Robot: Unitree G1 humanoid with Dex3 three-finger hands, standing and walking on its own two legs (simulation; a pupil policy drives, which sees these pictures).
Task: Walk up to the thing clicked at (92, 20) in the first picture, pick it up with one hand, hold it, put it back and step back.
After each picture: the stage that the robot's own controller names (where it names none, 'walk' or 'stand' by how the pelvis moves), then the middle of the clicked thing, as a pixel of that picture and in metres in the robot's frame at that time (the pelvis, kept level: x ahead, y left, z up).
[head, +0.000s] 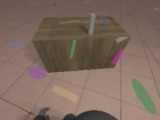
stand; (91, 25) +1.09 +0.04 +0.06
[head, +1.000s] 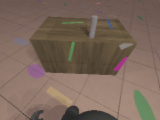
rise first; (92, 27) +0.98 +0.07 +0.08
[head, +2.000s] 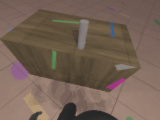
walk; (82, 36) +0.65 +0.15 +0.09
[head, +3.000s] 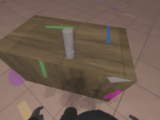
stand; (69, 45) +0.53 +0.21 +0.09
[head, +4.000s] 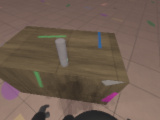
stand; (62, 54) +0.49 +0.24 +0.06
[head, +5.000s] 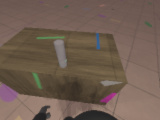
stand; (61, 55) +0.49 +0.25 +0.06
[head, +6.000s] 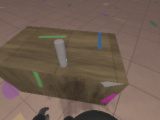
stand; (61, 54) +0.49 +0.25 +0.06
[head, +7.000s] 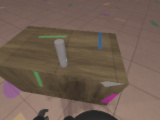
stand; (61, 54) +0.49 +0.25 +0.06
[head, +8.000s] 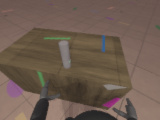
rise first; (65, 55) +0.49 +0.23 +0.06
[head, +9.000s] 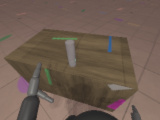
go down; (71, 54) +0.51 +0.22 +0.06
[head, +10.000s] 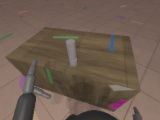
go down; (72, 54) +0.50 +0.21 +0.06
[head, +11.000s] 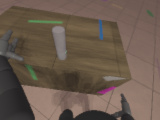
go down; (60, 45) +0.50 +0.19 +0.08
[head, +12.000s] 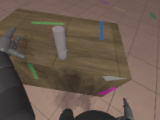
approach; (60, 45) +0.51 +0.20 +0.09
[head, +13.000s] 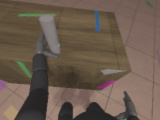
close in; (52, 38) +0.52 +0.22 +0.13
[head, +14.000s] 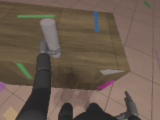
lift; (52, 41) +0.49 +0.21 +0.12
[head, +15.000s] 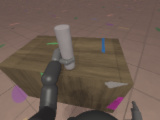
lift; (66, 50) +0.35 +0.15 +0.27
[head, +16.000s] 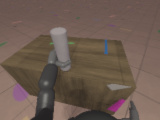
hold; (62, 52) +0.33 +0.17 +0.26
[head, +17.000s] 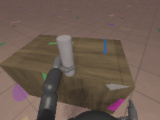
hold; (67, 58) +0.33 +0.15 +0.22
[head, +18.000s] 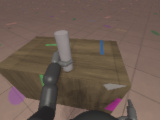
crouch; (65, 53) +0.36 +0.16 +0.23
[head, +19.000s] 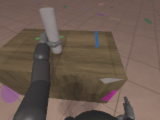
lower; (52, 33) +0.48 +0.21 +0.27
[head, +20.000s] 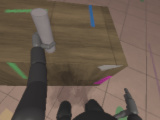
lower; (46, 35) +0.53 +0.22 +0.13
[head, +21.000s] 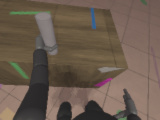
lower; (49, 37) +0.51 +0.21 +0.13
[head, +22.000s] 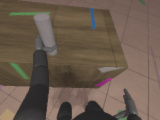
lower; (48, 38) +0.51 +0.22 +0.13
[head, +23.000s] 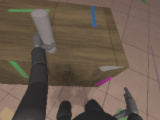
lower; (46, 35) +0.52 +0.22 +0.14
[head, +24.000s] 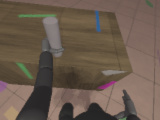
open; (54, 40) +0.50 +0.20 +0.13
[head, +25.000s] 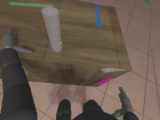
sink last; (54, 34) +0.51 +0.19 +0.13
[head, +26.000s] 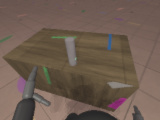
sink last; (71, 52) +0.51 +0.21 +0.09
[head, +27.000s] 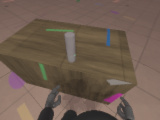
stand; (70, 49) +0.51 +0.19 +0.09
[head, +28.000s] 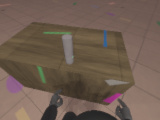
stand; (68, 51) +0.50 +0.20 +0.08
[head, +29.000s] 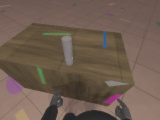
stand; (68, 52) +0.50 +0.20 +0.08
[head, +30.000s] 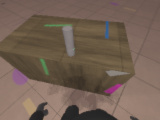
walk; (69, 42) +0.56 +0.20 +0.08
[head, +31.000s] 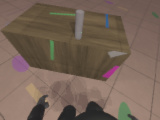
walk; (78, 26) +0.77 +0.16 +0.08
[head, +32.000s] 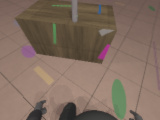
walk; (74, 10) +1.10 +0.29 +0.09
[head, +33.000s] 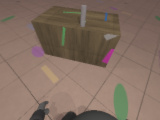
stand; (83, 16) +1.19 +0.19 +0.07
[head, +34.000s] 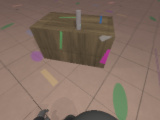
stand; (78, 20) +1.21 +0.22 +0.06
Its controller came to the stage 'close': yes
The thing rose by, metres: 0.21
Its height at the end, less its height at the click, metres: +0.00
